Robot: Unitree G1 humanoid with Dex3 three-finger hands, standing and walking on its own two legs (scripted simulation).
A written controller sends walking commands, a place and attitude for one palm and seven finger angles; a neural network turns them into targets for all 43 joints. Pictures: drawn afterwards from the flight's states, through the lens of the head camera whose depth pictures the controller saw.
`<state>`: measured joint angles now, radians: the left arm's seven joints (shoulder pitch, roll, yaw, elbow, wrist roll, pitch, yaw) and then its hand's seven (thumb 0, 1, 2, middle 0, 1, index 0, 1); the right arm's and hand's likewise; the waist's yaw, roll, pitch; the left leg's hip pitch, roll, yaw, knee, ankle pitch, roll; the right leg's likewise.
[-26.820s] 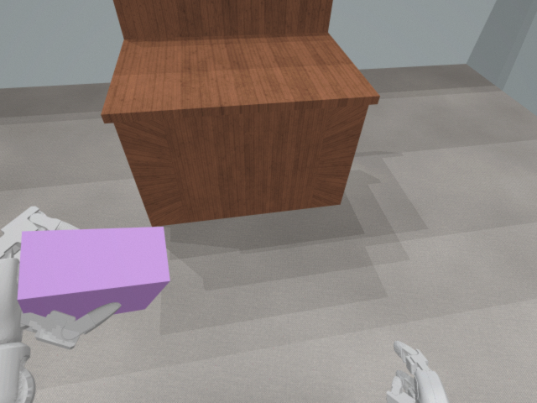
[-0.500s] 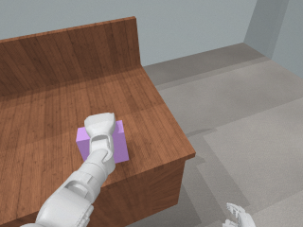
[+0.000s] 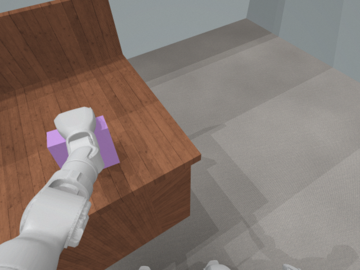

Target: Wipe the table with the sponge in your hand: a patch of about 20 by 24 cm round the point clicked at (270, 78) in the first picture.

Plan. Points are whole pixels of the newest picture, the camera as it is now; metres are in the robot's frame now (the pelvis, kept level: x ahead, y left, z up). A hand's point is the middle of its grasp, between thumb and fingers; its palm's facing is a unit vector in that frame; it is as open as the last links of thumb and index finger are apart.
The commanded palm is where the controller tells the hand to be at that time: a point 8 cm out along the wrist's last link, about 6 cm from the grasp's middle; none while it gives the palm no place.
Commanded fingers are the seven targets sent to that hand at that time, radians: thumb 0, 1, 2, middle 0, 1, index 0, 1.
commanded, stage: wipe forward along the third lane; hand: left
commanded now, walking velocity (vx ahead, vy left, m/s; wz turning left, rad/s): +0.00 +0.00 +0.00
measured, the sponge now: (88, 154) +0.42 +0.24 -0.02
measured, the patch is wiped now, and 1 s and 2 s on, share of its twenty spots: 1.00 1.00 1.00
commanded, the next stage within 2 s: wipe back along the third lane in 0.70 s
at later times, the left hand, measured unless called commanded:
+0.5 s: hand (79, 117) +0.50 +0.27 +0.04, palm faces -0.14 +0.01 -0.99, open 10.2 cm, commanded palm +0.49 +0.27 +0.07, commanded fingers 0.00 0.10 1.30 -1.20 -1.60 -1.20 -1.60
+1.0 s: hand (75, 114) +0.52 +0.28 +0.03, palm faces -0.08 +0.01 -1.00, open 10.2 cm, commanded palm +0.49 +0.26 +0.06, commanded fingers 0.00 0.10 1.30 -1.20 -1.60 -1.20 -1.60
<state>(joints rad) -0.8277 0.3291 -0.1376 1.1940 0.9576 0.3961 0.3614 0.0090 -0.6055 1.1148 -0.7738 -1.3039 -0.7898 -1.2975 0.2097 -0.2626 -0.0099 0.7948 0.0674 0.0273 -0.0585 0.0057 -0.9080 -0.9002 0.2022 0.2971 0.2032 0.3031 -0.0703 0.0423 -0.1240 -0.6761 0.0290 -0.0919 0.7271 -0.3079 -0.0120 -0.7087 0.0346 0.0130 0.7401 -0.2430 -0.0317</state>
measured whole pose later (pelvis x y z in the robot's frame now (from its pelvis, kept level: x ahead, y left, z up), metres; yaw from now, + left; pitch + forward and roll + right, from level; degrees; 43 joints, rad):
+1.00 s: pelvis +0.04 +0.04 +0.00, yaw -2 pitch +19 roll -2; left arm -0.93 0.42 -0.07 1.24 1.01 0.36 0.37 0.01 -0.60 1.11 -0.76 -1.33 -0.78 -1.33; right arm 0.27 -0.24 -0.01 0.77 0.05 0.05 0.00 0.00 -0.91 -0.90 0.20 0.30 0.20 0.30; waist -0.10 0.05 -0.17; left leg -0.76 0.03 -0.08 0.77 -0.34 -0.03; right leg -0.76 0.04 0.05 0.70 -0.27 0.02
